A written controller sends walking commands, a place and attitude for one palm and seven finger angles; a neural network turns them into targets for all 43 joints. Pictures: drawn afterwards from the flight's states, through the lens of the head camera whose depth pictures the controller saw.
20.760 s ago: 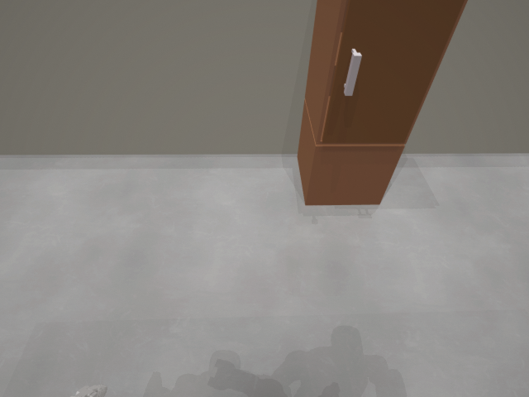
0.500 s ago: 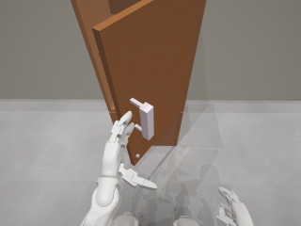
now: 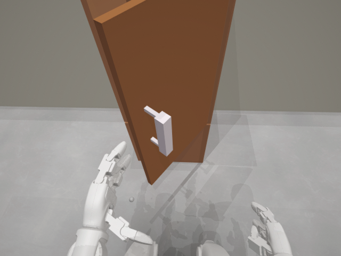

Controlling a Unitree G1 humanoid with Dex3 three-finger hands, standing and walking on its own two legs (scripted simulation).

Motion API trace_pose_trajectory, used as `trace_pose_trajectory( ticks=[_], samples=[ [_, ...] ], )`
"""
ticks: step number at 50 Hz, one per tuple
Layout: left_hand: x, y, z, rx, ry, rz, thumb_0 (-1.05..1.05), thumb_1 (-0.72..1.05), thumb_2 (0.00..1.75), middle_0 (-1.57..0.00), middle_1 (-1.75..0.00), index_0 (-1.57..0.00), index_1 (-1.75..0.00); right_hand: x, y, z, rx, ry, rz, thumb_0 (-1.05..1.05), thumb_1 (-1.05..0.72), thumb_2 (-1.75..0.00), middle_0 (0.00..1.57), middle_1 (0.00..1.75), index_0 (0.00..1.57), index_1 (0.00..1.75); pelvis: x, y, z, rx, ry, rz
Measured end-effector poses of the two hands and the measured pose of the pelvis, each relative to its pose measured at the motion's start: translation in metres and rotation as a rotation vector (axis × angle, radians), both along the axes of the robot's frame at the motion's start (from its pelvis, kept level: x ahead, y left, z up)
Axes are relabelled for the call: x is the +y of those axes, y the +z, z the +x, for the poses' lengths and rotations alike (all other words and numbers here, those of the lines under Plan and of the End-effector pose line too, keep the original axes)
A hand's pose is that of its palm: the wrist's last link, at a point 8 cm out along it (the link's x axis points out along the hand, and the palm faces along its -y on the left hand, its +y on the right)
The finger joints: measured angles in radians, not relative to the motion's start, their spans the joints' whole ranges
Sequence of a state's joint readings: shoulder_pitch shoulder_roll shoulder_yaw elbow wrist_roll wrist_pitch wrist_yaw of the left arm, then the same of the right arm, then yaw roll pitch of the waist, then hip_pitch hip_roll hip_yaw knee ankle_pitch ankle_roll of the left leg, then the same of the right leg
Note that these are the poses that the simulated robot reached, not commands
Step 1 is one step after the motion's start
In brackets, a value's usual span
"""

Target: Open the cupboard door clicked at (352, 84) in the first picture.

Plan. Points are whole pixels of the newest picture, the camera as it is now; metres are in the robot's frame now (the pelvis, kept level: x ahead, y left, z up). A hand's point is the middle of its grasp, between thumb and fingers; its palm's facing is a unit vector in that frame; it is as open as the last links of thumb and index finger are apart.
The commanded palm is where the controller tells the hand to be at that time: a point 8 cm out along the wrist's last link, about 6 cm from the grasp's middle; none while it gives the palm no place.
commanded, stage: draw the hand back to the body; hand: left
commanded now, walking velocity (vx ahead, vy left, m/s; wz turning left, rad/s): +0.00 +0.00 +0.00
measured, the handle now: (157, 131) +0.39 +0.05 +0.06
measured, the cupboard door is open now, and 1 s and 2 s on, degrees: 53 53 53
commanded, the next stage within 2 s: step back with the hand held close in 1.56 s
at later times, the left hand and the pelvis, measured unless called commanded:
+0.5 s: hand (77, 192) +0.22 +0.17 +0.14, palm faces -0.01 -1.00 -0.07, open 16.2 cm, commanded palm +0.19 +0.23 +0.15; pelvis +0.01 +0.02 +0.03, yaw -1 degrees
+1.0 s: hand out of the picture +0.23 +0.27 +0.21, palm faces +0.32 -0.86 -0.40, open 11.3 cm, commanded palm +0.18 +0.31 +0.23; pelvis +0.03 +0.04 +0.08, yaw -2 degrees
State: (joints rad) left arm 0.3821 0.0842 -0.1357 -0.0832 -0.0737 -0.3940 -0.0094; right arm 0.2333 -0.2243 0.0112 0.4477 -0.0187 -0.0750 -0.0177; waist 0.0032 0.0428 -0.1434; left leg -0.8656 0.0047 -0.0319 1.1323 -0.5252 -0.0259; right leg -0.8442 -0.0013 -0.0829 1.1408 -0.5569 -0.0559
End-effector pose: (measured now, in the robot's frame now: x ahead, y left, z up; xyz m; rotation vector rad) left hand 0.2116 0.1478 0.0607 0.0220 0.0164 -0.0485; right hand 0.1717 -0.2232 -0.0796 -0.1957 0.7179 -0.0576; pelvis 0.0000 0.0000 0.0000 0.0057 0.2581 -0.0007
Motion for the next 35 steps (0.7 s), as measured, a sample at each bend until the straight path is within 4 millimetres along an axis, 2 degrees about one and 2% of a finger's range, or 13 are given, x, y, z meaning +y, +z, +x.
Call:
trace_pose_trajectory(
  ticks=[5,12,19,23,25,31,35],
  samples=[
    [0.008,0.014,0.001,-0.03,-0.004,0.015,-0.01,-0.5,0.3,-0.15,-0.3,-0.15,-0.3,-0.001,0.001,-0.008,0.002,-0.027,0.004,0.02,-0.9,-0.9,0.2,0.3,0.2,0.3,0.001,0.001,-0.001,-0.012,-0.007,-0.001],
    [0.034,0.048,-0.008,-0.034,0.03,0.046,-0.01,-0.5,0.3,-0.15,-0.3,-0.15,-0.3,0.005,0.02,-0.015,-0.022,-0.052,0.018,0.02,-0.9,-0.9,0.2,0.3,0.2,0.3,0.007,0.018,0.004,-0.06,-0.008,-0.005],
    [0.053,0.057,-0.012,-0.009,0.025,0.028,-0.01,-0.5,0.3,-0.15,-0.3,-0.15,-0.3,0.008,0.042,-0.009,-0.075,-0.043,-0.017,0.02,-0.9,-0.9,0.2,0.3,0.2,0.3,0.014,0.029,0.007,-0.091,-0.006,-0.018],
    [0.065,0.07,-0.015,-0.036,0.026,0.041,-0.01,-0.49,0.3,-0.15,-0.3,-0.15,-0.3,0.012,0.053,-0.001,-0.113,-0.043,-0.024,0.02,-0.9,-0.9,0.2,0.3,0.2,0.3,0.019,0.033,0.01,-0.109,-0.007,-0.023],
    [0.073,0.078,-0.016,-0.053,0.034,0.049,-0.01,-0.47,0.31,-0.15,-0.3,-0.15,-0.3,0.015,0.057,0.003,-0.13,-0.04,-0.021,0.02,-0.9,-0.9,0.2,0.3,0.2,0.3,0.021,0.035,0.012,-0.119,-0.006,-0.026],
    [0.094,0.103,-0.021,-0.015,0.136,0.25,-0.01,-0.35,0.37,-0.16,-0.3,-0.16,-0.3,0.029,0.07,0.01,-0.127,-0.054,-0.018,0.02,-0.9,-0.9,0.2,0.3,0.2,0.3,0.028,0.05,0.019,-0.167,-0.016,-0.026],
    [0.107,0.113,-0.024,0.012,0.193,0.302,-0.01,-0.23,0.42,-0.16,-0.3,-0.16,-0.3,0.039,0.074,0.012,-0.11,-0.049,-0.012,0.02,-0.9,-0.9,0.2,0.3,0.2,0.3,0.033,0.06,0.02,-0.2,-0.022,-0.026]
  ],
)
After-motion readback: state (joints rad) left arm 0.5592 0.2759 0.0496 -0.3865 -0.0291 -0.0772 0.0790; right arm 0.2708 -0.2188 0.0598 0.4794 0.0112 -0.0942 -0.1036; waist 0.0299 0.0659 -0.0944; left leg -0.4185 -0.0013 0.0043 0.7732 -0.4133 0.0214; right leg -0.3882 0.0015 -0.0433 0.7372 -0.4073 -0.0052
